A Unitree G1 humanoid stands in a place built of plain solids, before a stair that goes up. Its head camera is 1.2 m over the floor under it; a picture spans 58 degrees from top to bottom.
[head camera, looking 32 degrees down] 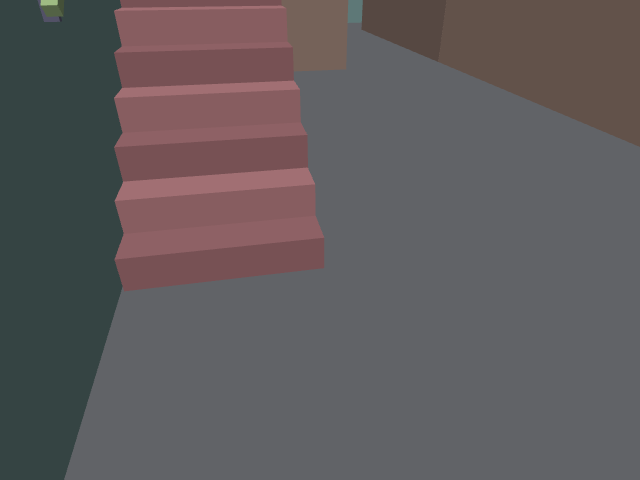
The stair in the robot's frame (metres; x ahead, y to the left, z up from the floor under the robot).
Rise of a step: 0.17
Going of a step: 0.21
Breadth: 0.90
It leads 11 degrees to the left of straight ahead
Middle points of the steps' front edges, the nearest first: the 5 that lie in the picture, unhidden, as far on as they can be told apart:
1.58 0.42 0.17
1.79 0.46 0.34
1.99 0.50 0.51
2.20 0.54 0.68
2.41 0.58 0.85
